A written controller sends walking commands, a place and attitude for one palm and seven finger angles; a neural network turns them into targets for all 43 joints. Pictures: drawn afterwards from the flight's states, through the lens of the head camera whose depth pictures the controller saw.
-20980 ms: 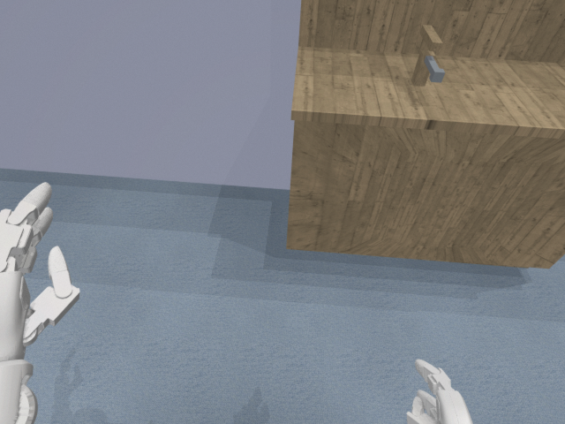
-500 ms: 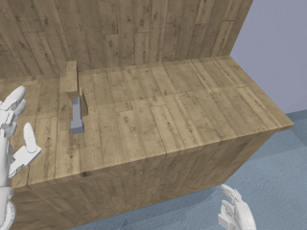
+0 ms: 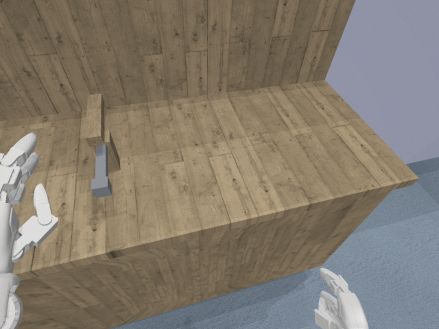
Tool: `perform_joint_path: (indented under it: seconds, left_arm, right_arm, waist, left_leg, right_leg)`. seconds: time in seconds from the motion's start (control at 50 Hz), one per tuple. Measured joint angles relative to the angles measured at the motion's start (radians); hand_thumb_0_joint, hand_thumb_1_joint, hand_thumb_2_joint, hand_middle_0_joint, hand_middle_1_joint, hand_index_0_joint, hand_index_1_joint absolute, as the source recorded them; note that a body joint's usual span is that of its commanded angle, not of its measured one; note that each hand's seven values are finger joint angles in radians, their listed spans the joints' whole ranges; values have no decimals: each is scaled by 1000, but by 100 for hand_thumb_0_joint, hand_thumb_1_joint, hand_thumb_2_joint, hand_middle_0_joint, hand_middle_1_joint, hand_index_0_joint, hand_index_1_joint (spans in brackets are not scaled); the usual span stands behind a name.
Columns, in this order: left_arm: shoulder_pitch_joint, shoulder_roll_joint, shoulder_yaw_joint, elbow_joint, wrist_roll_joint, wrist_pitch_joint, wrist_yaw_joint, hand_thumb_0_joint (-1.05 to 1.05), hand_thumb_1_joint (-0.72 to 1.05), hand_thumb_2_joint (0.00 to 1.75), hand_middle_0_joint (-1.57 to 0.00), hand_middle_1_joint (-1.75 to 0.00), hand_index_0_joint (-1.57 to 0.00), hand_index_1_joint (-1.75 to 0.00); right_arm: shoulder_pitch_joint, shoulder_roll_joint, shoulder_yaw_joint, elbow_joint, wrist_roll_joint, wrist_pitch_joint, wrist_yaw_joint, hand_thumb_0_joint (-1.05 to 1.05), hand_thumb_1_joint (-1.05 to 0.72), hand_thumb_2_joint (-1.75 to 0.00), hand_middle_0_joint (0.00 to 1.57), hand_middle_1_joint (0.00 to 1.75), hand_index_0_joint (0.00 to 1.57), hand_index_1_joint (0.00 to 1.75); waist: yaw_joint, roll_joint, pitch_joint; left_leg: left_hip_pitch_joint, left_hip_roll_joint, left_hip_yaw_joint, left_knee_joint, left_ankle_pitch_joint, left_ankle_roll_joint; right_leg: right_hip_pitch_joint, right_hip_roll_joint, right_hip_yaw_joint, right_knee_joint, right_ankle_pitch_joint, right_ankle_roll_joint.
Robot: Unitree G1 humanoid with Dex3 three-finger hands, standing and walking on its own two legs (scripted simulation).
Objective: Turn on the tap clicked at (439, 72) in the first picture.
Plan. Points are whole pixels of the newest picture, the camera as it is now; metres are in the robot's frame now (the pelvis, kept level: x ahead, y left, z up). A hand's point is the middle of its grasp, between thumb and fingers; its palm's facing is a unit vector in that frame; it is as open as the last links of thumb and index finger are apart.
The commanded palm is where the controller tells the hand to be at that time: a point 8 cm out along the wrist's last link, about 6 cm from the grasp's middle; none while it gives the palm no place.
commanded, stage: look again from close up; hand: left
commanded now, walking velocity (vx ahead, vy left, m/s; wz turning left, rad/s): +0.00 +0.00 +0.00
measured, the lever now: (101, 187) +0.34 +0.25 +0.06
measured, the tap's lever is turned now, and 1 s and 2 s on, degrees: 0 0 0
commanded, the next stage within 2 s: shuffle to correct the standing spot in 0.02 s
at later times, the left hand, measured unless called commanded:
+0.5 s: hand (65, 223) +0.21 +0.23 +0.16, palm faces +0.35 -0.86 -0.37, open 7.4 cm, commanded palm +0.15 +0.26 +0.17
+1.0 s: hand (80, 224) +0.21 +0.21 +0.15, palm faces +0.37 -0.85 -0.38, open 7.4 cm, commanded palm +0.16 +0.24 +0.17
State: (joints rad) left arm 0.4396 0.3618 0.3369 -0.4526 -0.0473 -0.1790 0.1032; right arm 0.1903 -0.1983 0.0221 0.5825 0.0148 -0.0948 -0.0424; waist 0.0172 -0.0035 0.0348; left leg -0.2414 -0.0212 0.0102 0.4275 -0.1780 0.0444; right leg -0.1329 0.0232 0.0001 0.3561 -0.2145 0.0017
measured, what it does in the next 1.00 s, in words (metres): stands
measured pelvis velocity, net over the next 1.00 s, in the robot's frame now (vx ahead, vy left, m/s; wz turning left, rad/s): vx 0.00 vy -0.04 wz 0.00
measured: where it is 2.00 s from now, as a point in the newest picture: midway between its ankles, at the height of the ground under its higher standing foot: outside the picture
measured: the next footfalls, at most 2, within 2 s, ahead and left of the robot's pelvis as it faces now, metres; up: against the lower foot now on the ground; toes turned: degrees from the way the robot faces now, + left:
none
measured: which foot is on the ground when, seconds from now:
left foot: down 0.00-1.00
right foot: down 0.00-1.00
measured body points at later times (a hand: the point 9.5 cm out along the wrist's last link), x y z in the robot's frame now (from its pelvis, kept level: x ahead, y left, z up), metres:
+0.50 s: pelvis -0.01 -0.02 +0.00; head +0.01 +0.00 +0.45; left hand +0.19 +0.27 +0.18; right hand +0.17 -0.23 -0.07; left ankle +0.03 +0.09 -0.74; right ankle -0.02 -0.12 -0.74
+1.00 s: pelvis +0.00 -0.04 +0.00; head +0.01 -0.04 +0.45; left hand +0.19 +0.25 +0.18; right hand +0.18 -0.27 -0.08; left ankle +0.03 +0.09 -0.74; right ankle -0.02 -0.12 -0.74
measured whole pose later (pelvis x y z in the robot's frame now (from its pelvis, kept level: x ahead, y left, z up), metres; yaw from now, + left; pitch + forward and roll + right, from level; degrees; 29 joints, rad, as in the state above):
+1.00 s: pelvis +0.00 -0.04 +0.00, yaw +0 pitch -1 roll -1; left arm 0.47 0.36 0.33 -0.46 -0.07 -0.12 0.12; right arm 0.19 -0.23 0.00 0.59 0.02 -0.06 -0.05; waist 0.01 0.02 0.03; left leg -0.25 0.03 -0.01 0.46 -0.20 -0.01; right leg -0.14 0.07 -0.02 0.38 -0.23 -0.05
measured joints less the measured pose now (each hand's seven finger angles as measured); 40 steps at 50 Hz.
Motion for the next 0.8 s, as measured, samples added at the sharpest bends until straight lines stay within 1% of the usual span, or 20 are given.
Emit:
perform_joint_path:
  seconds: [0.18, 0.3, 0.4, 0.52, 0.62, 0.68, 0.8]
  left_arm:
    - [-1, -5, -7, 2, -2, 10, 2, 2, 89, 90, -21, -30, -21, -30]
    - [-14, 8, 4, -7, -9, 10, 0, 2, 89, 90, -21, -30, -21, -30]
    - [-20, 13, 13, -13, -14, 13, -3, 2, 89, 90, -21, -30, -21, -30]
    - [-4, 14, 11, -28, -21, 21, -11, 2, 89, 90, -21, -30, -21, -30]
    - [8, 15, 13, -37, -27, 27, -15, 2, 89, 90, -21, -30, -21, -30]
    - [15, 10, 9, -36, -28, 32, -9, 2, 89, 90, -21, -30, -21, -30]
    - [37, -4, -9, -27, -26, 44, 5, 2, 88, 90, -21, -30, -21, -30]
  right_arm:
    - [-2, -4, -3, -1, 2, 5, -4, 1, -90, -90, 21, 30, 20, 30]
    - [-2, 12, 2, -9, 2, 7, -6, 1, -90, -90, 21, 30, 20, 30]
    - [-1, 28, 6, -20, 2, 9, 4, 1, -90, -90, 21, 30, 20, 30]
    - [0, 32, 4, -27, 2, 12, 12, 1, -90, -90, 21, 30, 20, 30]
    - [0, 22, -5, -26, 2, 15, 10, 1, -90, -90, 21, 30, 20, 30]
    - [0, 8, -10, -19, 4, 15, 5, 1, -90, -90, 21, 30, 20, 30]
    - [8, -26, -21, 1, 7, 21, -6, 1, -90, -90, 21, 30, 20, 30]
  waist:
    - [2, -5, 0]
    - [5, -19, 4]
    - [4, -24, 6]
    - [1, -16, 9]
    - [1, -6, 11]
    - [-4, 5, 9]
    - [-14, 32, -8]
  left_leg:
    - [3, -1, -2, -7, 6, 0]
    - [12, -3, 2, -36, 24, -5]
    - [6, 5, 0, -43, 32, -14]
    - [-13, 26, -6, -24, 27, -30]
    - [-32, 47, -13, 2, 16, -46]
    - [-39, 58, -18, 18, 8, -53]
    - [-38, 64, -28, 39, -10, -57]
  right_leg:
    - [3, -1, -2, -5, 5, 0]
    - [-2, -3, 2, -8, 10, -2]
    - [-12, 5, 1, -8, 16, -10]
    - [-24, 25, -4, -5, 19, -26]
    - [-36, 48, -9, 3, 19, -42]
    - [-36, 59, -13, 5, 18, -51]
    - [-25, 66, -21, 10, 5, -59]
